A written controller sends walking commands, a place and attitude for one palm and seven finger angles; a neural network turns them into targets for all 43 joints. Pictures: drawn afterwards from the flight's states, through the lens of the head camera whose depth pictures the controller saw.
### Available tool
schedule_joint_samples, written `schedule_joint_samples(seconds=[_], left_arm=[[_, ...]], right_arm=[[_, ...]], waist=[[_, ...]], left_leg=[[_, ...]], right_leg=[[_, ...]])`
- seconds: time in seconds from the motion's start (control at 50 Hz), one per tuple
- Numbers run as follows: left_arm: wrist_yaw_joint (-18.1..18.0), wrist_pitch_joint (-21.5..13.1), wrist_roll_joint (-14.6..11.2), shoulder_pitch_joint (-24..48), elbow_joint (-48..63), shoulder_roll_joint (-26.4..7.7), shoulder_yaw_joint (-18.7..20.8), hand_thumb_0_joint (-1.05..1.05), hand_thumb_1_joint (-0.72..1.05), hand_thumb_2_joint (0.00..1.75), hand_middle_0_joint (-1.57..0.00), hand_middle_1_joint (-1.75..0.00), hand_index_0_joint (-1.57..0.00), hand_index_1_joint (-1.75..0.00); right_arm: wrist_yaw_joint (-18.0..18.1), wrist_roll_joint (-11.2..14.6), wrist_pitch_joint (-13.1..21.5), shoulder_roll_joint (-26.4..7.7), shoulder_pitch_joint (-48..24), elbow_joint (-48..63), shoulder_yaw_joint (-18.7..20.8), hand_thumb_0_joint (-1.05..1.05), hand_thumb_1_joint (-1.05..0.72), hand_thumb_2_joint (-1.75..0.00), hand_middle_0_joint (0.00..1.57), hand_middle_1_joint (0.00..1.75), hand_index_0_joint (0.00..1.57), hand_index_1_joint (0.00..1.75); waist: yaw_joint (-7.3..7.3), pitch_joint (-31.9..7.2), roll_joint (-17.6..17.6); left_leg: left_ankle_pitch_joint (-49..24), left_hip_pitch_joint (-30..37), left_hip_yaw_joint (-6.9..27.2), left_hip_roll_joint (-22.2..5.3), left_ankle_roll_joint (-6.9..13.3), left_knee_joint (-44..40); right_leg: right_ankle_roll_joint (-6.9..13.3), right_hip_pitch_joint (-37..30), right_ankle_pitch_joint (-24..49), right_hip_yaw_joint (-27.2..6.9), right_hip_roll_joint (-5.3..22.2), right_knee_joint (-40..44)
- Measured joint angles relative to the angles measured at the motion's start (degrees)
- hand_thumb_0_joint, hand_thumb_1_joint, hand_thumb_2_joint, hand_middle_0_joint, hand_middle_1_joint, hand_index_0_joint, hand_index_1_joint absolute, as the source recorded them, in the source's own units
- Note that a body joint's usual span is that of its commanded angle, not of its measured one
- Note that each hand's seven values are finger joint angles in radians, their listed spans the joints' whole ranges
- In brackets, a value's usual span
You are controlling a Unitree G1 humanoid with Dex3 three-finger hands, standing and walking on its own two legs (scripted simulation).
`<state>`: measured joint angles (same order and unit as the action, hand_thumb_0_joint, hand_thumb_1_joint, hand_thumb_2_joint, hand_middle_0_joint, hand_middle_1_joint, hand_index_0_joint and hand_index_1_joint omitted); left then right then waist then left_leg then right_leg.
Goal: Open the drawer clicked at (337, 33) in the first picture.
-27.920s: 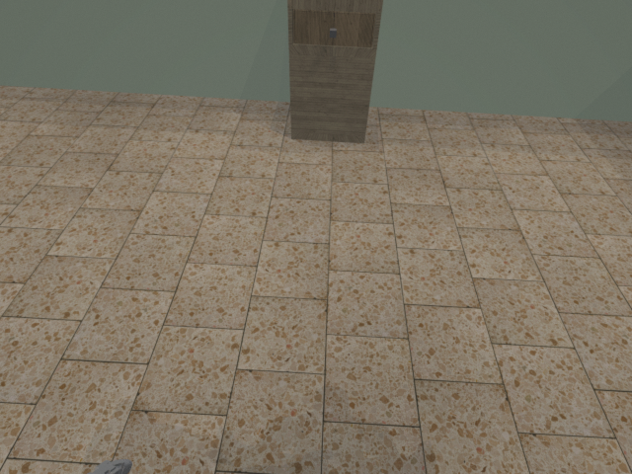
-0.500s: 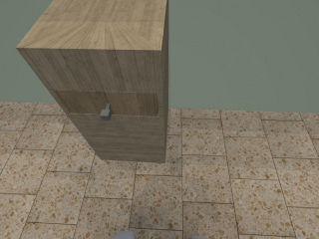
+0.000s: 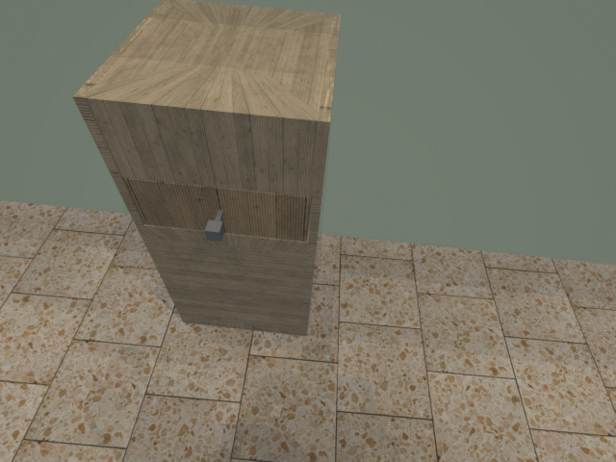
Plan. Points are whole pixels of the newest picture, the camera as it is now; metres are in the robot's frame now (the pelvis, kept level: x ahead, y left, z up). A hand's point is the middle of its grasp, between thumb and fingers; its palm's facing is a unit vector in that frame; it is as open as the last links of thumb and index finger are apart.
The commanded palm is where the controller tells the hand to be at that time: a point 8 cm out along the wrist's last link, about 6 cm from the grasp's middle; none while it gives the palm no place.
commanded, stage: come to a stop and stand still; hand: left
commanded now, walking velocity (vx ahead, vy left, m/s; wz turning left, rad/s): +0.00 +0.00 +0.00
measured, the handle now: (217, 224) +0.58 +0.24 -0.15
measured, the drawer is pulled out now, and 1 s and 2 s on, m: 0.00 0.00 0.00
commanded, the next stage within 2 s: look again from close up in 0.44 s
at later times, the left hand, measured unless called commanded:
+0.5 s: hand out of the picture +0.04 +0.18 -0.18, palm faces +0.01 -0.98 -0.19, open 7.3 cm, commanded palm none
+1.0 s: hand out of the picture +0.05 +0.18 -0.17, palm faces +0.00 -0.98 -0.21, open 7.4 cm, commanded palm none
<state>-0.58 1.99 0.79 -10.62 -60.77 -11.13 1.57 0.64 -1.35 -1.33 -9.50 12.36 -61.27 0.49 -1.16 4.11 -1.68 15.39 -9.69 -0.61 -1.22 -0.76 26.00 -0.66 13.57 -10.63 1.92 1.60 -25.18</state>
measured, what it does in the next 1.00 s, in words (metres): stands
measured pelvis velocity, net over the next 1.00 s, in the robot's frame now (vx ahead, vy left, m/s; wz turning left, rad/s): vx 0.02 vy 0.01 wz -0.02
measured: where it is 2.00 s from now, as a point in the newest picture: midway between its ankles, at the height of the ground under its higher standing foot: outside the picture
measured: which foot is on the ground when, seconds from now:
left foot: down 0.00-1.00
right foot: down 0.00-1.00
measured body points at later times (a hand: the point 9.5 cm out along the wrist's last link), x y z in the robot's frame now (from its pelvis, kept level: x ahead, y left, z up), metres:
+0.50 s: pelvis +0.02 +0.01 +0.00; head +0.04 +0.01 +0.45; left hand +0.04 +0.23 -0.16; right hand +0.01 -0.21 -0.16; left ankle -0.01 +0.13 -0.74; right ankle +0.03 -0.13 -0.74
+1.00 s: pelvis +0.02 +0.01 +0.00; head +0.02 +0.00 +0.45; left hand +0.05 +0.24 -0.16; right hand +0.02 -0.21 -0.17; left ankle -0.01 +0.13 -0.74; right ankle +0.03 -0.13 -0.74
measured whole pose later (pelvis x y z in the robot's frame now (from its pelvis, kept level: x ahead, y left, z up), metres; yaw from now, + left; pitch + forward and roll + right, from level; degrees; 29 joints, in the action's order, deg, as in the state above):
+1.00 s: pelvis +0.02 +0.01 +0.00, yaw -1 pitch -2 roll +0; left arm -1.4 -0.3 0.3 -15.4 -62.5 -9.1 -0.6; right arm 1.3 -1.2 1.3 -9.4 17.7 -61.5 -1.2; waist 0.3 0.9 1.2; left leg 18.6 -7.2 -2.3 -0.6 0.0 27.5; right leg -1.3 13.0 -14.8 0.2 2.1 -29.4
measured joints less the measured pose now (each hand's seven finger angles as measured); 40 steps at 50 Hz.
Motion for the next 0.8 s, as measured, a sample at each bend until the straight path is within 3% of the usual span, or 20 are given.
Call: schedule_joint_samples(seconds=[0.24,0.54,0.62,0.8], left_arm=[[-0.58,-0.83,-0.09,-2.89,-4.07,0.11,-0.60,0.01,0.91,0.90,-0.20,-0.30,-0.20,-0.30],[-0.95,-1.47,-0.23,-1.56,-4.19,1.38,-0.82,0.01,0.92,0.90,-0.20,-0.30,-0.20,-0.30],[-1.85,-3.14,-0.38,-2.78,-3.24,1.84,-1.86,0.01,0.92,0.90,-0.20,-0.30,-0.20,-0.30],[-1.11,-2.52,-0.37,-4.18,-2.06,2.04,-2.36,0.01,0.91,0.90,-0.20,-0.30,-0.20,-0.30]], right_arm=[[0.79,0.47,1.28,0.72,1.98,-1.64,-0.37,0.01,-0.92,-0.90,0.20,0.30,0.20,0.30],[1.20,0.51,1.63,1.87,2.98,-2.98,-0.49,0.00,-0.91,-0.90,0.20,0.30,0.20,0.30],[0.52,0.45,1.79,0.69,3.34,-0.88,-0.37,0.00,-0.91,-0.90,0.20,0.30,0.20,0.30],[0.86,0.09,2.55,-0.58,5.02,1.04,-1.04,0.01,-0.93,-0.90,0.20,0.30,0.20,0.30]], waist=[[0.58,-0.65,0.90],[1.39,-0.42,0.84],[1.73,-1.37,2.21],[1.75,-4.00,3.66]], left_leg=[[-0.47,2.07,-0.83,0.64,0.73,-2.50],[0.16,3.37,-0.97,0.19,0.40,-3.06],[2.72,0.89,-1.25,-0.30,0.48,1.64],[4.59,2.08,-1.47,0.77,1.13,3.58]], right_leg=[[-0.81,-1.65,0.43,-0.79,0.54,2.06],[-0.54,-2.59,-0.43,-0.86,0.09,2.07],[-0.59,-0.60,-1.86,-1.16,-0.30,-1.10],[-1.09,-0.80,-4.98,-1.53,0.79,-5.21]])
